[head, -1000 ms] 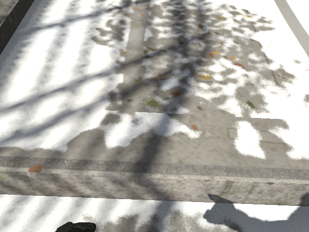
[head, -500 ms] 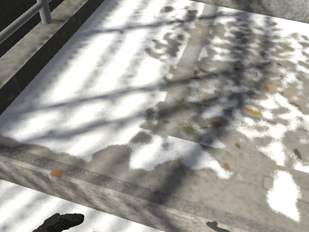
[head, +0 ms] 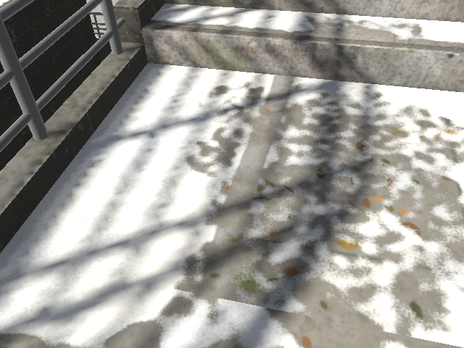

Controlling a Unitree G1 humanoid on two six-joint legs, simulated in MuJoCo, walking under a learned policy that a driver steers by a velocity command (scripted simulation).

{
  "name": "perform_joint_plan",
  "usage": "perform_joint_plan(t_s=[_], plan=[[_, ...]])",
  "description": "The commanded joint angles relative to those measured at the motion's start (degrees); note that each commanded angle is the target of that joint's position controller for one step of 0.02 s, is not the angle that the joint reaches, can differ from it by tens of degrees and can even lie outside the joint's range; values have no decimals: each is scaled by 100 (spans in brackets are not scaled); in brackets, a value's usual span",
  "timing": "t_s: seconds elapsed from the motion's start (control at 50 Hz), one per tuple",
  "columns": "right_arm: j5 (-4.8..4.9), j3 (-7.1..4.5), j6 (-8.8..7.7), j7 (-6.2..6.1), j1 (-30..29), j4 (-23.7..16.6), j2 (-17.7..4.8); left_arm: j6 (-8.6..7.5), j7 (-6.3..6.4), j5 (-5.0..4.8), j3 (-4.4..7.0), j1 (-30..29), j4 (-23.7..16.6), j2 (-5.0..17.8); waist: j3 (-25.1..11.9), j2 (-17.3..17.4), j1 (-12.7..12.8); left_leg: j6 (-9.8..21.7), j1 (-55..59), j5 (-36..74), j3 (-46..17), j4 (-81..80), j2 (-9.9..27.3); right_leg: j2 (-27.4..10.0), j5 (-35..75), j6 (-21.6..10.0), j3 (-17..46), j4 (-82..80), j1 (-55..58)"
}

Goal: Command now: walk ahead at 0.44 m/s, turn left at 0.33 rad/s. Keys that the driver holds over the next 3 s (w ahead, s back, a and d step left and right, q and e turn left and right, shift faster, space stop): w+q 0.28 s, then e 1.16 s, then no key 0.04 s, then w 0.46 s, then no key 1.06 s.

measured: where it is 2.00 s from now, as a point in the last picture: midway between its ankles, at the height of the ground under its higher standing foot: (238, 320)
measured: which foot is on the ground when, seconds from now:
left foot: up 0.00-0.16, down 0.18-0.68, up 0.70-1.00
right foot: down 0.00-0.18, up 0.20-0.66, down 0.68-1.00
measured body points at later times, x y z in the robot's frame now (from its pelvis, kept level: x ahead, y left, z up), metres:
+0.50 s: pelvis +0.20 +0.02 +0.05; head +0.19 +0.06 +0.50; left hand +0.40 +0.20 -0.03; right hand +0.16 -0.17 -0.09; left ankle +0.13 +0.10 -0.69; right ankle +0.28 -0.13 -0.31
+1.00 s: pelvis +0.40 -0.01 +0.20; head +0.42 -0.04 +0.65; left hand +0.55 +0.22 +0.10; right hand +0.57 -0.24 +0.11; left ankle +0.47 +0.17 -0.39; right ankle +0.45 -0.05 -0.52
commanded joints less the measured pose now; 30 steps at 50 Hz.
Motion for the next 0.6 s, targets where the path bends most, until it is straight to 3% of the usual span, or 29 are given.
perform_joint_plan(t_s=[0.02,0.04,0.08,0.1,0.12,0.14,0.16,0.18,0.2,0.22,0.24,0.26,0.28,0.3,0.32,0.34,0.36,0.38,0.4,0.42,0.44,0.46,0.48,0.5,0.52,0.54,0.56,0.58,0.6], plan=[[-28,-208,22,-62,198,-536,-634,-96,-2,-39,245,-921,-761,1029,610,-892,-386,-218,62,-401,239,-1421,394,-1126,683,-573,920,-2683,-138],[17,-124,35,-20,136,-615,-431,-40,37,-74,325,-773,-722,1230,660,-1351,-317,-233,258,-1427,312,-2679,621,-1103,556,-574,806,-3085,206],[117,-142,39,129,98,-510,-427,34,33,-43,379,-948,-684,1364,781,-1302,-235,-174,1057,-2277,1071,-3610,649,-923,978,-637,418,-3228,388],[137,-169,59,206,304,-485,-409,-40,-4,-50,405,-1460,-803,1501,735,-1548,-451,-42,1459,-2079,845,-3969,980,-1118,1683,-670,457,-3330,475],[146,-201,118,219,890,-265,-362,-150,-67,-80,392,-1951,-886,1452,597,-1558,-685,141,2061,-1968,843,-4150,1014,-1227,2521,-734,392,-3107,267],[102,-275,135,218,1461,-33,-389,-247,-116,-179,347,-2276,-924,1328,650,-1222,-878,429,2515,-1756,722,-4775,1014,-1184,3396,-777,258,-2473,125],[20,-354,68,244,2095,291,-393,-263,-179,-304,217,-2549,-922,1044,646,-486,-1119,833,3102,-1010,810,-6270,725,-686,4056,-743,-108,-1066,121],[-151,-329,-67,286,2870,632,-218,-234,-206,-439,124,-2934,-976,912,729,501,-1507,1265,3589,-31,1040,-7739,247,104,3984,-672,-225,1573,108],[-353,-205,-279,441,2584,644,-164,-266,-276,-537,-45,-2892,-1353,161,1067,1844,-719,1529,4054,1638,-718,-7184,509,798,645,-454,472,4136,-2084],[-191,-136,-546,390,1512,204,-330,-298,-349,-570,-96,-1636,-1470,111,423,2404,363,2342,3990,-955,-4599,-8727,1311,1391,1090,-288,1699,5042,-2829],[-103,-176,-665,296,1236,-15,-530,-422,-485,-576,-33,-1568,-1384,522,324,1487,332,2526,4140,-3239,-5342,-9490,2042,1145,1557,-205,1986,5447,-3317],[-32,-183,-689,245,1358,68,-567,-507,-614,-529,-80,-2100,-1493,522,574,517,144,2321,3965,-3845,-5133,-9557,2188,1010,1856,-220,1954,5387,-3601],[-22,-181,-694,218,1473,180,-618,-516,-618,-425,-168,-2366,-1541,248,596,-17,116,2111,3952,-3871,-4846,-9396,2136,959,2026,-239,1868,5531,-3916],[-75,-92,-732,191,1474,302,-364,-524,-629,-439,-123,-2513,-1522,223,546,-340,176,2006,3978,-3610,-4504,-9190,2117,874,2276,-272,1941,5813,-4126],[-153,18,-770,134,1432,367,-90,-457,-611,-508,-19,-2157,-1289,462,406,-456,231,1762,3971,-3319,-3849,-8931,1977,766,2726,-317,1868,5935,-4198],[-174,86,-753,81,1470,493,63,-397,-585,-499,9,-2010,-1109,467,421,-390,218,1611,3949,-2638,-3153,-8710,1832,751,2956,-329,1732,6256,-4377],[-213,164,-716,41,1699,724,201,-345,-583,-475,-29,-1961,-991,302,363,-314,112,1597,4026,-1878,-2694,-8564,1825,834,2894,-340,1603,7123,-4682],[-260,204,-675,22,1910,923,255,-280,-560,-542,-78,-2012,-951,97,456,-199,19,1575,4130,-1430,-2346,-8491,1890,878,2597,-365,1595,7928,-5164],[-365,250,-582,16,2125,1149,373,-242,-556,-651,-190,-2269,-1003,-277,634,-9,-128,1547,4242,-871,-2156,-8499,2033,1084,2169,-413,1838,9089,-5865],[-392,257,-493,-19,2165,1246,356,-227,-537,-778,-268,-2455,-1106,-439,982,-5,-200,1399,4383,-748,-1812,-8473,2119,1200,1760,-437,2232,9340,-6622],[-373,284,-458,-43,2209,1313,419,-194,-521,-776,-296,-2487,-1126,-494,1141,26,-220,1236,4515,-660,-1522,-8424,2179,1236,1674,-415,2422,9360,-7144],[-328,335,-404,-47,2037,1336,531,-176,-534,-704,-342,-2491,-1189,-557,1218,-73,-90,1038,4233,-427,-1081,-8375,2074,1190,1940,-381,2460,9020,-7251],[-247,334,-365,-59,1587,1249,470,-152,-523,-568,-376,-2657,-1339,-462,1244,-129,84,780,3563,-601,-510,-8587,1714,1088,2411,-280,2111,7627,-6760],[-253,378,-332,-136,1242,1235,554,-147,-487,-393,-454,-3298,-1594,-473,1275,-2,81,693,2644,-324,-193,-9023,1465,1029,2914,-189,1615,6370,-6064],[-225,377,-357,-232,1194,1330,469,-86,-426,-266,-503,-3651,-1756,-415,1123,376,11,873,2001,55,-89,-9695,1460,917,3112,-64,910,5531,-5182],[-161,369,-383,-260,1299,1510,363,-79,-382,-222,-524,-3712,-1829,-527,749,729,58,1031,2214,782,-37,-10113,1550,636,3094,-30,614,5184,-4457],[-76,300,-408,-238,1376,1699,179,-41,-362,-282,-490,-3443,-1680,-456,477,918,117,1097,2678,1515,244,-10336,1588,516,2864,-89,296,4539,-3874],[23,228,-415,-213,1381,1824,-55,-12,-347,-333,-456,-3062,-1540,-391,277,958,273,1050,3349,2981,544,-10100,1549,554,2540,-278,156,3877,-3481],[98,164,-405,-181,1413,1801,-347,-50,-343,-393,-373,-2880,-1419,-168,133,929,382,977,4129,5485,744,-9503,1405,805,2109,-515,-102,3021,-3118]])
Next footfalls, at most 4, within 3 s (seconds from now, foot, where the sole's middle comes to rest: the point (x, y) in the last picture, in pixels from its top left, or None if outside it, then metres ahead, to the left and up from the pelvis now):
0.18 left None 0.17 0.10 -0.73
0.68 right None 0.49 -0.05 -0.56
1.40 left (191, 306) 0.64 0.12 -0.56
1.86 right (287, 333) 0.54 -0.12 -0.56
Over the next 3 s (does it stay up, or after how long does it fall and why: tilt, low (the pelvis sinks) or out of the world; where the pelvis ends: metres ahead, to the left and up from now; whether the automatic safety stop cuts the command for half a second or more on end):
stays up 0.76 -0.15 0.21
